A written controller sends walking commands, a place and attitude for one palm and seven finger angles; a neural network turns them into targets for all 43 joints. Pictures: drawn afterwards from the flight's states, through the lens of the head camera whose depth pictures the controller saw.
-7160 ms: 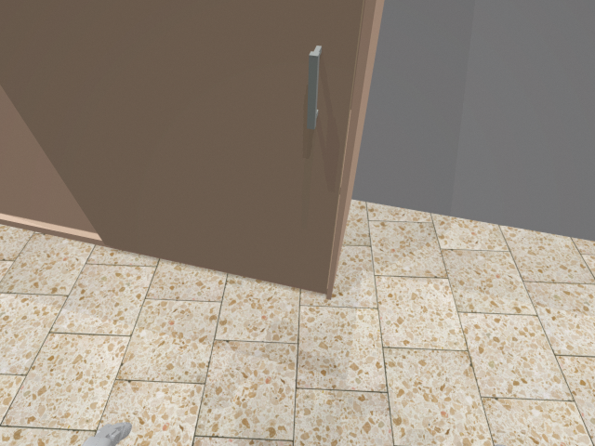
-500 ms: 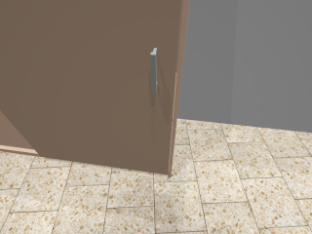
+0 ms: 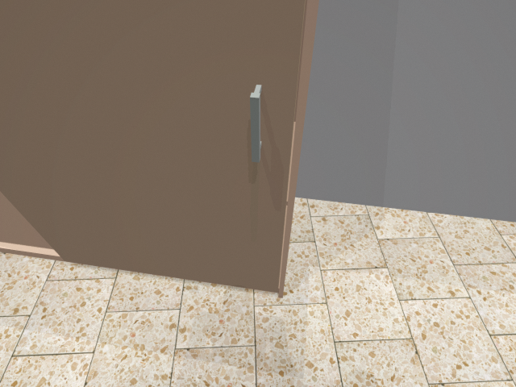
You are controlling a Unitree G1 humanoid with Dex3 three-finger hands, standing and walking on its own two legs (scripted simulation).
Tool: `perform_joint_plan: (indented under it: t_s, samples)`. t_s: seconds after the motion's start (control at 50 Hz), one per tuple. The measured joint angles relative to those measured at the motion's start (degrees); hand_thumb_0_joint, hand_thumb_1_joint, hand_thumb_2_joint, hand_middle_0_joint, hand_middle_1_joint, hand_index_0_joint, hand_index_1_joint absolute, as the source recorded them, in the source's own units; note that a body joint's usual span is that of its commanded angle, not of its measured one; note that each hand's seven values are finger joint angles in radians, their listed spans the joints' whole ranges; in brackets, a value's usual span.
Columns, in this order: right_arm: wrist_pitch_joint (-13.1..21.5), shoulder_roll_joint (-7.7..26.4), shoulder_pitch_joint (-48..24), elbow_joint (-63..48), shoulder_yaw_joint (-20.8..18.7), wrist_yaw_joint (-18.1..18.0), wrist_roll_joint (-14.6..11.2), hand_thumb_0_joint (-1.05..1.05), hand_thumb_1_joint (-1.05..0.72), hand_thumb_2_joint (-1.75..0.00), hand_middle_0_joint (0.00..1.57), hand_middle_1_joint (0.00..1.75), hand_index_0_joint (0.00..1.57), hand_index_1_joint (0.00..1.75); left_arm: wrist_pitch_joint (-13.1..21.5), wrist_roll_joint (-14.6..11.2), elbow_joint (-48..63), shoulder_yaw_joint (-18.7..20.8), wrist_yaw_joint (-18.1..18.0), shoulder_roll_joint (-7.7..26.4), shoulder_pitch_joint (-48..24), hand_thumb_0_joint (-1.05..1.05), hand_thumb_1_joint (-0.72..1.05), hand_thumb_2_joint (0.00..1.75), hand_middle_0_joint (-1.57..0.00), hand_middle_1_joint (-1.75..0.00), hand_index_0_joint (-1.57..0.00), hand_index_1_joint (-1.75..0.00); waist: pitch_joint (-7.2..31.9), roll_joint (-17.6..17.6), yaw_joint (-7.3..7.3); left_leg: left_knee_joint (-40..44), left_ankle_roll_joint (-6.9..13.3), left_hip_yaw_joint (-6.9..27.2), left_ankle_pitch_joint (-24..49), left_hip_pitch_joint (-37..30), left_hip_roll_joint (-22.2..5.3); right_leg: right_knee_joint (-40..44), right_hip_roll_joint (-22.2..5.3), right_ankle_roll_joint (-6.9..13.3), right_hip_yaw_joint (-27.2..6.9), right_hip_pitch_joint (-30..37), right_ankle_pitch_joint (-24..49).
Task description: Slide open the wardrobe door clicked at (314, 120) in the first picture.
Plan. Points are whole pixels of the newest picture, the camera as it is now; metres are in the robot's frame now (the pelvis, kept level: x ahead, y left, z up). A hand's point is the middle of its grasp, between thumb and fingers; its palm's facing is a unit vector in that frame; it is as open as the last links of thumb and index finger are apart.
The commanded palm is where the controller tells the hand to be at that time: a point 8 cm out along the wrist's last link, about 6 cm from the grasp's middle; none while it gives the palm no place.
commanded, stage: look again from close up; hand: right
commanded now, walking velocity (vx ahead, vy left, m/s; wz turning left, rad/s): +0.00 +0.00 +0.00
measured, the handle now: (257, 125) +0.58 +0.04 +0.10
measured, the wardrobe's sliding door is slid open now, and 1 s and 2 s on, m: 0.00 0.00 0.00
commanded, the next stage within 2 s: shuffle to correct the standing spot in 1.52 s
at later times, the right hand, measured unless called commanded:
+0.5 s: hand out of the picture -0.01 -0.16 -0.18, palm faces +0.03 +0.99 -0.13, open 7.4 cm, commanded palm none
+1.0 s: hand out of the picture +0.00 -0.17 -0.18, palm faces +0.03 +0.99 -0.14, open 7.4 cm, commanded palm none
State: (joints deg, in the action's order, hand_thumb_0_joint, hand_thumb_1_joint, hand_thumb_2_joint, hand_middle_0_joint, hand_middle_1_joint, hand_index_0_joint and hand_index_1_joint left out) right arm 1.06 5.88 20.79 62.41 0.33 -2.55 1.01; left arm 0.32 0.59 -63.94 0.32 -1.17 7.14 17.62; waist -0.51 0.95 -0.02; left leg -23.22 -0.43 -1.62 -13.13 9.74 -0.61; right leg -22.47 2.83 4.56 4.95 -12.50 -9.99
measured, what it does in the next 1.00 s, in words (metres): stands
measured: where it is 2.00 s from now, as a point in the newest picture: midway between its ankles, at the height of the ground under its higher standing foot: outside the picture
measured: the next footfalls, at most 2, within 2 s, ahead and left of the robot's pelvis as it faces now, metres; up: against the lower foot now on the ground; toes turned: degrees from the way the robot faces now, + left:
none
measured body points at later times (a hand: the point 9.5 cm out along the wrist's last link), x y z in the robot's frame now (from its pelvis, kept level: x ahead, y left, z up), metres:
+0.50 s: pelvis +0.02 -0.01 +0.00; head +0.02 -0.02 +0.45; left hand +0.00 +0.21 -0.16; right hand -0.01 -0.21 -0.17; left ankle -0.01 +0.12 -0.74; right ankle +0.03 -0.06 -0.74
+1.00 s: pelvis +0.03 -0.02 +0.00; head +0.04 -0.03 +0.45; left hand +0.01 +0.20 -0.16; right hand +0.00 -0.22 -0.17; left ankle -0.01 +0.12 -0.74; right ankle +0.03 -0.06 -0.74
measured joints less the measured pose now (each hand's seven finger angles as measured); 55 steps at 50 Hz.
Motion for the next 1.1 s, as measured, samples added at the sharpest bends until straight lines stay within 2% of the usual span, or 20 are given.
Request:
perform_joint_plan:
  t_s: [1.1]
  samples:
    - [-0.6,1.1,-1.1,1.8,0.0,0.1,-0.1,0.0,-0.91,-0.9,0.2,0.3,0.2,0.3,1.1,0.0,-1.1,-0.5,-0.6,0.1,-0.3,0.0,0.91,0.9,-0.2,-0.3,-0.2,-0.3,-0.4,0.5,-0.24,1.2,-1.6,1.3,-1.8,-2.9,-1.7,2.7,1.9,1.4,1.0,3.8,-1.5]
